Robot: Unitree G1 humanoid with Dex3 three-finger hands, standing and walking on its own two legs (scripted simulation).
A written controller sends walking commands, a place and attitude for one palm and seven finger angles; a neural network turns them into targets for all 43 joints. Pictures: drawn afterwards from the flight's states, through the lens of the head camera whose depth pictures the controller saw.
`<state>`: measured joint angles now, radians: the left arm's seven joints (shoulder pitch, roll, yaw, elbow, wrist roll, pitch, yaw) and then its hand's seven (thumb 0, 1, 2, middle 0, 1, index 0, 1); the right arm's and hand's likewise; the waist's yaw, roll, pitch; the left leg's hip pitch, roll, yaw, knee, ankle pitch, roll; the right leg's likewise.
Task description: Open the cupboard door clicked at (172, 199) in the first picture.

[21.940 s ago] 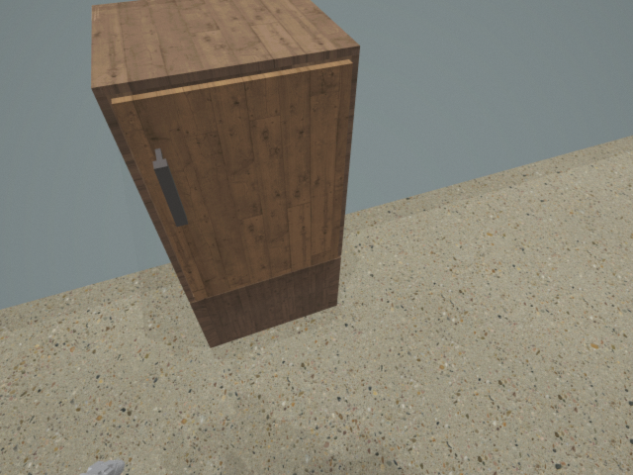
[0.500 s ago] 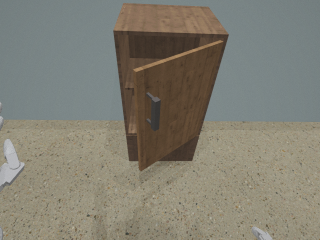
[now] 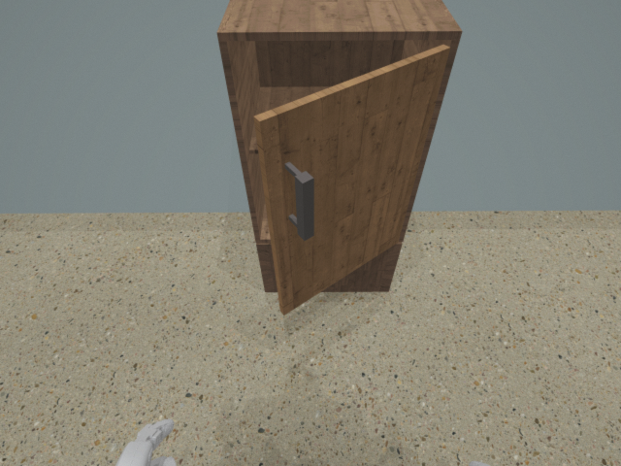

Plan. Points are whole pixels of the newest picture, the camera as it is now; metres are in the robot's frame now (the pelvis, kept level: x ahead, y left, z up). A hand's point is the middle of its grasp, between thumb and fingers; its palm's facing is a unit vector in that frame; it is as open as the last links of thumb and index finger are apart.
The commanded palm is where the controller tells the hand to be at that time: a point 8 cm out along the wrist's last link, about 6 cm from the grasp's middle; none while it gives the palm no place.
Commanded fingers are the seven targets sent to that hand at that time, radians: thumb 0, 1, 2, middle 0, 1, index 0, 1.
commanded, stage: let the arm hang, fingers relaxed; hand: left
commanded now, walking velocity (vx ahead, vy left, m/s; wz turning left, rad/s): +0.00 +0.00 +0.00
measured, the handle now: (298, 201) +0.55 +0.04 -0.01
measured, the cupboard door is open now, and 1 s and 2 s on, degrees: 36 36 36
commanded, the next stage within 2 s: look to check the result in 0.88 s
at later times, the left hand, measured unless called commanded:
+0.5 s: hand out of the picture -0.03 +0.18 -0.15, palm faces +0.02 -0.98 -0.20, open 7.3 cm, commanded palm none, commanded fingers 0.00 0.90 0.90 -0.20 -0.30 -0.20 -0.30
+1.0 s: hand out of the picture -0.03 +0.16 -0.16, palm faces +0.02 -0.99 -0.16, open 7.4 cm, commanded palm none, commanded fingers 0.00 0.90 0.90 -0.20 -0.30 -0.20 -0.30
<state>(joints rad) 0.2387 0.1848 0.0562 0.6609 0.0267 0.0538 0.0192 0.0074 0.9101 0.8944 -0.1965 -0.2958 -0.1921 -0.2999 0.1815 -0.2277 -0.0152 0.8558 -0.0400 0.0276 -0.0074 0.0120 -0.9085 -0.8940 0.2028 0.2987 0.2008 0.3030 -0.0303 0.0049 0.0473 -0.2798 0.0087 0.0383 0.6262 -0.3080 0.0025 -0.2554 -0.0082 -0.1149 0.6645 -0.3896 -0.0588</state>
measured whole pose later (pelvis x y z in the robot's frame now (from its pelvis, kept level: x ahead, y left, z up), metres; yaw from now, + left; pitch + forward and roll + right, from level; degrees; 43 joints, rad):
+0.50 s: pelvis -0.01 +0.01 +0.02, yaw -2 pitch -2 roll +0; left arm 0.30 0.12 0.01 1.17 0.00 0.01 0.03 0.00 0.92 0.89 -0.20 -0.30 -0.20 -0.30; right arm 0.29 -0.12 0.02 1.15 -0.03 0.02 -0.04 0.01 -0.91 -0.89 0.20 0.30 0.20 0.30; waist -0.01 0.04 0.05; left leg -0.16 0.02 0.07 0.41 -0.20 0.01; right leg -0.14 0.01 -0.09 0.41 -0.24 -0.05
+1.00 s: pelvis -0.01 +0.01 +0.02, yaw -2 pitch -2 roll +0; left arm 0.31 0.09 0.01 1.16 0.01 0.00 0.04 0.00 0.91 0.89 -0.20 -0.30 -0.20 -0.30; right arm 0.32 -0.10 0.00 1.16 -0.03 0.01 -0.05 0.01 -0.91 -0.89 0.20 0.30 0.20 0.30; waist -0.01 0.01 0.05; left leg -0.18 0.01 0.08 0.42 -0.21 0.01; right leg -0.17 0.01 -0.08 0.43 -0.24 -0.04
